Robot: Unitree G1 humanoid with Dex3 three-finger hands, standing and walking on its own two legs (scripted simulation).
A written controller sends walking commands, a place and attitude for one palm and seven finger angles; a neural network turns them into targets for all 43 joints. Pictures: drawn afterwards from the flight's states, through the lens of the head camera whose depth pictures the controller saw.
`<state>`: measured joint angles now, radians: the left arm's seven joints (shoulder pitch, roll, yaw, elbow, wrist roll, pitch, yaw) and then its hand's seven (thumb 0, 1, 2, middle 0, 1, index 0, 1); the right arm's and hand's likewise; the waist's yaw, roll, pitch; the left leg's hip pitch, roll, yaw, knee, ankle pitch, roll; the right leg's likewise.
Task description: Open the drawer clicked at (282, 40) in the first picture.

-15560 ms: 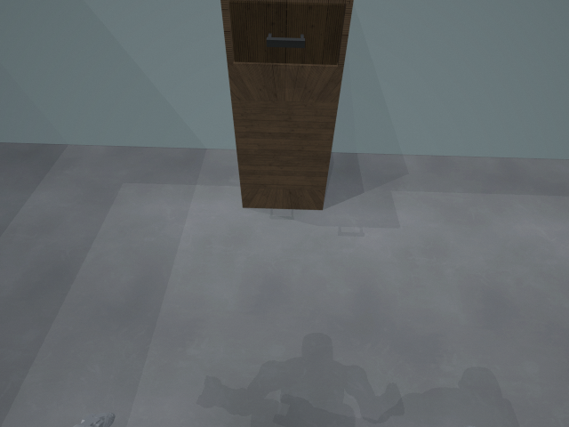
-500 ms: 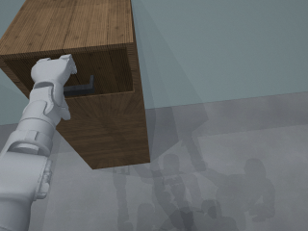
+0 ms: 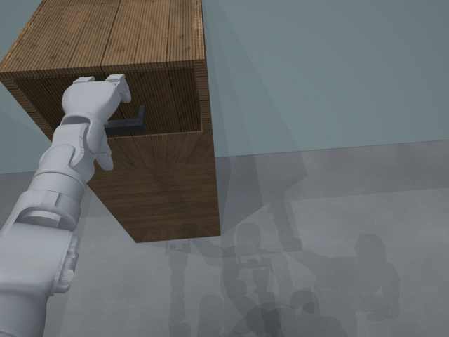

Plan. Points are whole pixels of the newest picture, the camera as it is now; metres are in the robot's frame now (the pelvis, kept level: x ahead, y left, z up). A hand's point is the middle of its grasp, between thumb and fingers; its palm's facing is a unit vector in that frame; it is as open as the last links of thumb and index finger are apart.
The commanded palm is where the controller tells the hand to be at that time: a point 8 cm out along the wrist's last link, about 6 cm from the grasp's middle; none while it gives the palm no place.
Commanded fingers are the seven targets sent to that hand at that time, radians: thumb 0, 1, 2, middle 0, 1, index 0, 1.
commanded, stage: re-aim the fingers above the handle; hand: left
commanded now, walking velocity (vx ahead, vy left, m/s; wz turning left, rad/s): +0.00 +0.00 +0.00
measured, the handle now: (117, 119) +0.54 +0.23 +0.05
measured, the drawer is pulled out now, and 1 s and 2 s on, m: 0.00 0.00 0.00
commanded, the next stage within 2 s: none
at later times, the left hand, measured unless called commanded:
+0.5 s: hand (110, 121) +0.48 +0.21 +0.11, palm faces -0.01 -0.02 -1.00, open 13.8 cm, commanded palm +0.46 +0.22 +0.17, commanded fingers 0.00 -0.50 0.30 -0.30 -1.20 -0.30 -1.20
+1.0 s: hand (110, 122) +0.47 +0.21 +0.11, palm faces +0.01 -0.01 -1.00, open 13.8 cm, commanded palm +0.46 +0.22 +0.17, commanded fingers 0.00 -0.50 0.30 -0.30 -1.20 -0.30 -1.20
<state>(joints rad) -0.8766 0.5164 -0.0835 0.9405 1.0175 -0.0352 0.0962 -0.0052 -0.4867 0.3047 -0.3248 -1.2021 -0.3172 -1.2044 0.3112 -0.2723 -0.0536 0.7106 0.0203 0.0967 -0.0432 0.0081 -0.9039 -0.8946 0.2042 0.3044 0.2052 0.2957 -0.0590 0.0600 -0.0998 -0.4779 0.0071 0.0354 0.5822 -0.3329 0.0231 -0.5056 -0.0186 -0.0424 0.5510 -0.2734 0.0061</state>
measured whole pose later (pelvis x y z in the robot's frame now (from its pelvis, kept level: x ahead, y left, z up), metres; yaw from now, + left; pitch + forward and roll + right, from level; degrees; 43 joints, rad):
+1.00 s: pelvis +0.00 -0.01 +0.00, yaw +0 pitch +12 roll +0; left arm -0.85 0.50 -0.07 0.90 1.04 -0.06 0.13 0.00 -0.49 0.30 -0.33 -1.20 -0.32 -1.20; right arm 0.30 -0.27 -0.05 0.71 0.02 0.09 -0.05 0.01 -0.90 -0.89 0.20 0.30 0.21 0.30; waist -0.05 0.06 -0.09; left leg -0.45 0.01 0.03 0.57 -0.33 0.01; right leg -0.49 -0.01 -0.04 0.56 -0.27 0.00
